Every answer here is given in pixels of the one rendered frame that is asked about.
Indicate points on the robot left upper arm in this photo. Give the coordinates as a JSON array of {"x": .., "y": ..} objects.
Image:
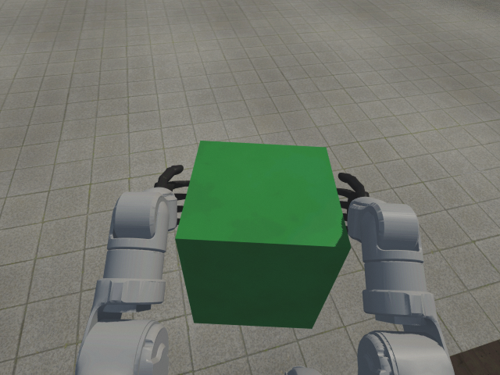
[{"x": 125, "y": 347}]

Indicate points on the robot left forearm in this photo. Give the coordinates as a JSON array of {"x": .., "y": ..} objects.
[{"x": 133, "y": 273}]

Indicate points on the robot right upper arm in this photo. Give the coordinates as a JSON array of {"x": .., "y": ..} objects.
[{"x": 384, "y": 352}]

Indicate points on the left robot hand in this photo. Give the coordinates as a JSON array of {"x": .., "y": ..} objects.
[{"x": 163, "y": 183}]

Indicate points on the robot right forearm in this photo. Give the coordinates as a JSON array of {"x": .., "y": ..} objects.
[{"x": 396, "y": 290}]

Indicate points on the carton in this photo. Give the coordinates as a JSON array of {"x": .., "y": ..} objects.
[{"x": 261, "y": 237}]

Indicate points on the right robot hand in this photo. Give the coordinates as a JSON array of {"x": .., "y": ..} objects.
[{"x": 358, "y": 192}]

